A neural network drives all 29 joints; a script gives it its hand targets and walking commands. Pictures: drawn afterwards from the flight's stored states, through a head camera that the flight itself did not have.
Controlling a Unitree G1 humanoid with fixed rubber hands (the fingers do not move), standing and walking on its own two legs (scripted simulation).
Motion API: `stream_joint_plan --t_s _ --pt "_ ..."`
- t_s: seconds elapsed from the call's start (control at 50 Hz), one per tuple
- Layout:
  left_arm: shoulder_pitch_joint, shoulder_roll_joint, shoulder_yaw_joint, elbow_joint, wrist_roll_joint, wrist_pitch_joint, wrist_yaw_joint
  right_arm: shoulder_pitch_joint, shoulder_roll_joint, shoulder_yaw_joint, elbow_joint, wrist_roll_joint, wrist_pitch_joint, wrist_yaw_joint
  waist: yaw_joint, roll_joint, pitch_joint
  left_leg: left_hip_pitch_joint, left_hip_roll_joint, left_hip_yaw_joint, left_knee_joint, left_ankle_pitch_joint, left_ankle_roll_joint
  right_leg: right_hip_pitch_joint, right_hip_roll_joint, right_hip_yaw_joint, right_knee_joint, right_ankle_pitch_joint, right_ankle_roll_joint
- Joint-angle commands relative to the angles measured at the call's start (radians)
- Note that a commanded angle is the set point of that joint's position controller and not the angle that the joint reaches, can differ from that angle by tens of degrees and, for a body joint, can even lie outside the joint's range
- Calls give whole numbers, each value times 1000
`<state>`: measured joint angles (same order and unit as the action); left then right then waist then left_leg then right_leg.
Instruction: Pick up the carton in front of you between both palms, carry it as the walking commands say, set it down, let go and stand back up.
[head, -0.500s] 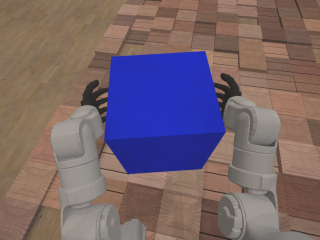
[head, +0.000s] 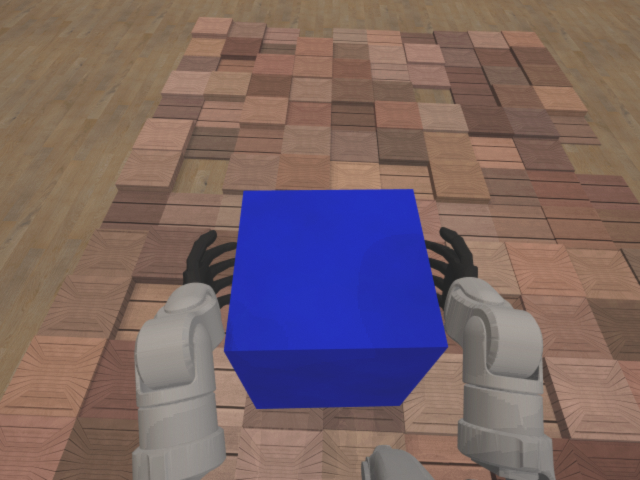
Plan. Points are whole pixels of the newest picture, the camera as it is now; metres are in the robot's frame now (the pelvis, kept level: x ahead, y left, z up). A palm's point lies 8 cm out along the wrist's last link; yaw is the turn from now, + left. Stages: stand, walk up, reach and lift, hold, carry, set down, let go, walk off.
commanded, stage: carry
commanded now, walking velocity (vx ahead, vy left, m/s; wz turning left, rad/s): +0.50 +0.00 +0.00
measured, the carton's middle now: (328, 307) +0.33 -0.03 +0.00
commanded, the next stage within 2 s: none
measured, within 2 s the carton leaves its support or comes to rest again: neither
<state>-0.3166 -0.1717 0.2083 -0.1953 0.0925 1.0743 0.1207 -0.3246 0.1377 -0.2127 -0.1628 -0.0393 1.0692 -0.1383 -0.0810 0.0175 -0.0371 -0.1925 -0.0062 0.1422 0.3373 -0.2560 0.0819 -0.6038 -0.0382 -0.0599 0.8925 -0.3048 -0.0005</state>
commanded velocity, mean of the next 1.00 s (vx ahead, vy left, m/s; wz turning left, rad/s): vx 0.50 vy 0.00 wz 0.00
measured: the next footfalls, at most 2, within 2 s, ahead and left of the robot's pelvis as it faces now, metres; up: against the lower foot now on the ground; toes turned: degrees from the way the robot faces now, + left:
right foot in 0.16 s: +0.30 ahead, -0.12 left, +0.02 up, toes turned -7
left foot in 0.58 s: +0.51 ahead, +0.12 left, +0.01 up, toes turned +14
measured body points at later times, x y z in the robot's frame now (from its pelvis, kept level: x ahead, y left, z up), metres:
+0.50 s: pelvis +0.31 -0.02 +0.01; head +0.28 -0.02 +0.46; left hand +0.55 +0.16 +0.11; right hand +0.57 -0.15 +0.11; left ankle +0.41 +0.12 -0.71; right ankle +0.26 -0.12 -0.74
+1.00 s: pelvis +0.60 +0.03 +0.00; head +0.59 +0.03 +0.45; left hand +0.89 +0.19 +0.11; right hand +0.90 -0.11 +0.11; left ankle +0.47 +0.11 -0.74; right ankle +0.76 -0.08 -0.70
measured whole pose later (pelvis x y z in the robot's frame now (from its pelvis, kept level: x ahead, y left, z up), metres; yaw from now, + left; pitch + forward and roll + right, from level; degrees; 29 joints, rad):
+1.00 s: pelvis +0.60 +0.03 +0.00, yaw +3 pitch +3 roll +0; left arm -0.24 -0.12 0.13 -0.38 0.07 1.18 0.13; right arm -0.27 0.13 -0.13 -0.32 -0.05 1.16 -0.13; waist -0.02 -0.01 -0.09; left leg 0.01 0.03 0.20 0.27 -0.44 0.00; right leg -0.64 -0.08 -0.16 0.66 -0.11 -0.03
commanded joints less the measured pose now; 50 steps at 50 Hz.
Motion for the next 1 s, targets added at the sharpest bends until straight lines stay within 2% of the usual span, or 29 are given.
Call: stream_joint_plan --t_s 0.0,0.04,0.06,0.08,0.1,0.12,0.14,0.16,0.18,0.2,0.24,0.28,0.34,0.38,0.48,0.52,0.54,0.56,0.58,0.6,0.62,0.64,0.66,0.7,0.76,0.86,0.92,0.96,0.98 --pt "-364 -860 -759 -99 -234 1 -109 -464 903 826 -162 345 11 190 42 127 -309 326 222 -135 -47 658 63 0 23 -92 -249 181 -4" --pt "-312 -869 -782 -157 -267 22 -124 -380 888 838 -219 339 33 192 56 152 -272 290 206 -76 -33 717 35 84 43 -134 -341 259 -13" --pt "-284 -869 -793 -182 -282 35 -130 -330 878 835 -244 329 46 191 60 157 -272 281 201 -46 13 802 20 154 57 -160 -375 291 -21" --pt "-246 -862 -799 -203 -296 50 -136 -279 868 822 -262 318 61 189 74 146 -294 260 185 -3 106 864 -4 264 82 -196 -425 317 -30" --pt "-217 -857 -803 -222 -305 65 -141 -224 855 812 -277 304 75 187 81 125 -338 192 155 39 234 841 -35 438 94 -203 -457 299 -43" --pt "-175 -850 -803 -234 -310 79 -148 -198 831 801 -295 292 89 186 107 73 -392 24 126 33 413 650 -59 652 17 -89 -451 257 -79" --pt "-145 -818 -790 -236 -311 93 -151 -180 821 791 -315 284 108 188 111 -170 -458 -221 38 23 704 270 -96 828 -240 319 -486 266 -168" --pt "-121 -828 -787 -235 -319 102 -157 -152 830 795 -314 282 122 191 108 -293 -454 -450 -50 -61 889 -213 -82 917 -361 552 -579 343 -281" --pt "-138 -879 -811 -274 -343 99 -165 -156 848 804 -357 291 121 195 106 -219 -444 -549 9 -135 973 -245 -68 937 -360 511 -545 414 -299" --pt "-145 -907 -828 -310 -365 98 -172 -168 875 810 -378 298 120 201 111 -109 -412 -542 58 -159 967 -215 -63 847 -326 418 -545 458 -258" --pt "-200 -933 -856 -366 -387 99 -183 -172 908 813 -389 290 110 203 93 -41 -340 -462 106 -170 754 -124 -64 662 -294 294 -627 261 -179" --pt "-190 -914 -866 -389 -399 104 -190 -147 907 820 -408 283 104 195 89 -92 -304 -373 97 -106 587 -92 -74 541 -267 191 -699 98 -148" --pt "-147 -848 -860 -387 -397 114 -195 -99 867 811 -394 259 110 182 88 -152 -259 -255 79 -41 342 10 -82 455 -217 45 -732 63 -131" --pt "-107 -805 -846 -368 -380 122 -194 -81 830 806 -392 251 119 180 93 -182 -222 -258 70 -1 250 87 -90 474 -227 22 -739 54 -130" --pt "-112 -723 -803 -345 -335 147 -175 -116 761 802 -372 276 148 184 98 -139 -157 -192 72 57 138 179 -107 477 -211 -15 -666 42 -100" --pt "-114 -702 -791 -329 -319 161 -166 -91 732 783 -336 276 159 181 85 -85 -177 -63 49 92 110 91 -92 444 -162 -65 -518 28 -70" --pt "-113 -689 -784 -316 -314 169 -162 -85 721 769 -323 273 166 180 74 -56 -205 55 67 82 107 22 -75 388 -135 -111 -384 72 -47" --pt "-127 -682 -778 -308 -312 176 -157 -80 698 754 -307 270 171 179 53 81 -219 201 210 -151 39 -116 -22 211 -81 -146 -145 71 -7" --pt "-125 -685 -781 -311 -316 183 -156 -75 690 746 -296 268 172 177 53 331 -253 315 400 -570 -118 -176 69 -24 28 -118 106 -161 34" --pt "-126 -706 -791 -302 -321 183 -158 -89 734 767 -302 279 170 182 52 276 -249 409 435 -593 -118 20 123 -151 4 -37 233 -229 10" --pt "-143 -738 -793 -305 -325 172 -164 -113 776 782 -332 293 158 189 51 178 -234 369 439 -541 -107 186 116 -188 -43 -10 298 -207 7" --pt "-160 -782 -801 -295 -334 159 -169 -155 816 799 -370 310 145 194 50 101 -245 342 409 -448 -73 261 89 -187 -66 10 304 -163 8" --pt "-167 -817 -813 -286 -336 146 -173 -182 846 808 -369 320 136 199 55 56 -261 282 380 -384 -85 226 67 -131 -84 30 245 -100 1" --pt "-196 -857 -832 -297 -336 115 -170 -246 876 838 -389 344 113 208 59 61 -265 197 339 -278 -147 56 37 -58 -89 2 138 -16 -1" --pt "-228 -831 -819 -293 -317 90 -148 -278 819 833 -372 350 95 204 59 117 -245 226 299 -176 -185 35 30 -85 -71 -39 24 87 -1" --pt "-357 -671 -771 -258 -296 85 -101 -367 678 768 -281 314 84 159 54 113 -171 249 244 -51 -150 241 35 -79 -39 -101 -177 190 -10" --pt "-468 -561 -717 -184 -289 88 -68 -464 585 707 -193 277 82 108 39 139 -140 213 231 -10 -117 277 35 -1 -11 -143 -255 209 -33" --pt "-502 -508 -670 -107 -283 90 -51 -509 541 667 -121 246 84 75 69 153 -177 189 231 25 18 456 15 139 15 -165 -278 197 -56" --pt "-513 -487 -639 -54 -280 90 -43 -524 523 646 -80 231 87 60 107 142 -222 168 222 49 136 582 0 239 41 -184 -295 189 -68"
